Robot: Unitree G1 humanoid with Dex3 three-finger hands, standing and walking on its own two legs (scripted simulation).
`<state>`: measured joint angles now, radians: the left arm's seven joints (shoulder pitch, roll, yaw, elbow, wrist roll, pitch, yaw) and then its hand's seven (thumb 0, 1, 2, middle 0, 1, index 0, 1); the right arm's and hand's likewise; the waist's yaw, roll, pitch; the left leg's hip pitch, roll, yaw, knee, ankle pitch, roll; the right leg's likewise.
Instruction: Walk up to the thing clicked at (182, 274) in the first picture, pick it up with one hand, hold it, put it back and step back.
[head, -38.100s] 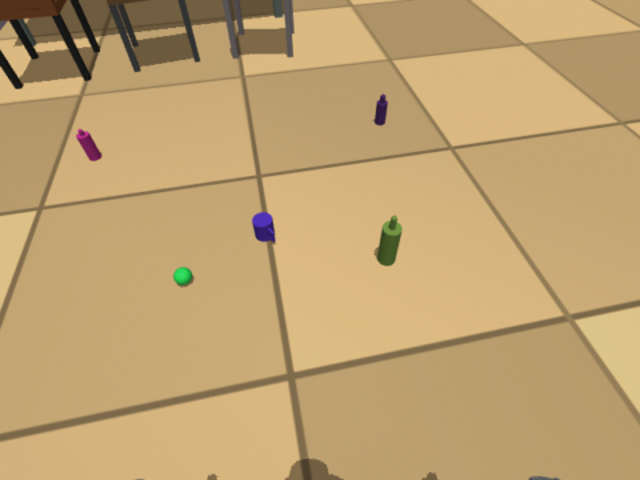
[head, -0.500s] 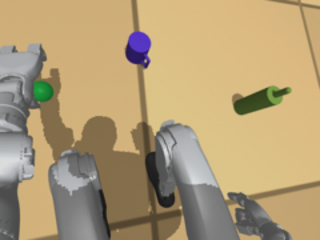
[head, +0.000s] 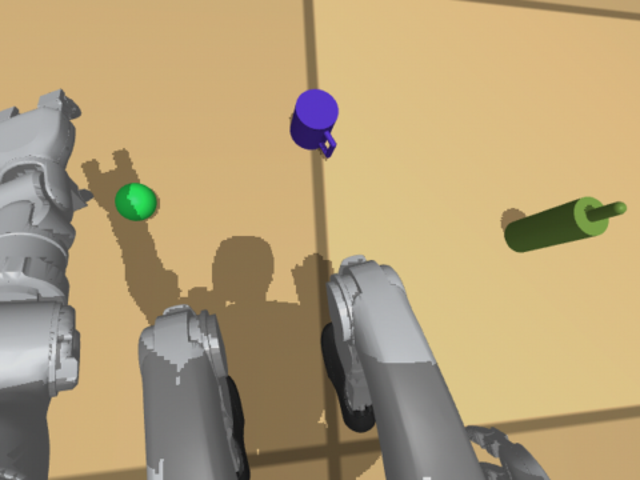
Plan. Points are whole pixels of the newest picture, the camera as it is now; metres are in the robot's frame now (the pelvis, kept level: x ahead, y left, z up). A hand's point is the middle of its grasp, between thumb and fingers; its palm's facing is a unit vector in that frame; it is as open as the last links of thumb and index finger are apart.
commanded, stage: home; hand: left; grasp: from above
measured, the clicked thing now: (136, 202) +0.53 +0.21 -0.34
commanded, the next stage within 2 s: none
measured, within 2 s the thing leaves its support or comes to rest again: neither
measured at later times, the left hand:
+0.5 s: hand out of the picture +0.31 +0.21 +0.07, palm faces -0.12 -0.84 -0.53, open 7.4 cm
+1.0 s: hand out of the picture +0.24 +0.19 +0.27, palm faces +0.15 -0.97 -0.20, open 7.4 cm
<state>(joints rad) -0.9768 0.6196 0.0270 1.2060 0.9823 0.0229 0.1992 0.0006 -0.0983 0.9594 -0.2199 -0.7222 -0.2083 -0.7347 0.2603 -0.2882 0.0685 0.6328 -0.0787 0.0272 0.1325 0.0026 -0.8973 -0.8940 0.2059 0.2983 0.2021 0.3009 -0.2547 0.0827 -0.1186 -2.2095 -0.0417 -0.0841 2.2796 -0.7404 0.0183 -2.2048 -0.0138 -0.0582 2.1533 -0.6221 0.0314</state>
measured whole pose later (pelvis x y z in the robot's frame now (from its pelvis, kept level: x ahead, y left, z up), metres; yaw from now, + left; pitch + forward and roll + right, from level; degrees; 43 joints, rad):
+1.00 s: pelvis +0.07 +0.00 +0.33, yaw +5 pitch +14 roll -3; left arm 0.42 0.22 0.03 -0.03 -0.08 0.41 0.08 0.01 0.91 0.90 -0.20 -0.30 -0.21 -0.30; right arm 0.31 -0.22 0.05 0.53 0.04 -0.14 -0.17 0.01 -0.90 -0.90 0.20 0.30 0.20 0.30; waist -0.07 0.05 -0.20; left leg -0.78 0.00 -0.07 1.07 -0.53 0.01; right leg -0.78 0.01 -0.04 0.99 -0.44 0.01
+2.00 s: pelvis +0.08 +0.00 +0.34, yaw +6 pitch +10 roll -3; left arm 0.50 0.23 0.02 -0.12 -0.06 0.43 0.02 0.01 0.91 0.90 -0.20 -0.30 -0.20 -0.30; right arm 0.29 -0.22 0.04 0.54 0.01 -0.23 -0.18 0.02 -0.90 -0.90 0.21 0.30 0.20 0.30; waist -0.03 0.04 -0.16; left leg -0.67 0.00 -0.07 1.02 -0.52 0.00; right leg -0.67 0.01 -0.04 0.94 -0.44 0.01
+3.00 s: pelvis +0.08 +0.01 +0.34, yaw +6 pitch +10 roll -3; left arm 0.51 0.23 0.02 -0.13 -0.05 0.44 0.02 0.01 0.91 0.90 -0.20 -0.30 -0.20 -0.30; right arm 0.30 -0.22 0.04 0.54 0.01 -0.23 -0.17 0.01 -0.90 -0.90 0.21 0.30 0.20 0.30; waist -0.04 0.05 -0.17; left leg -0.67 0.00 -0.07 1.03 -0.53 0.02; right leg -0.67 0.01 -0.04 0.94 -0.44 0.02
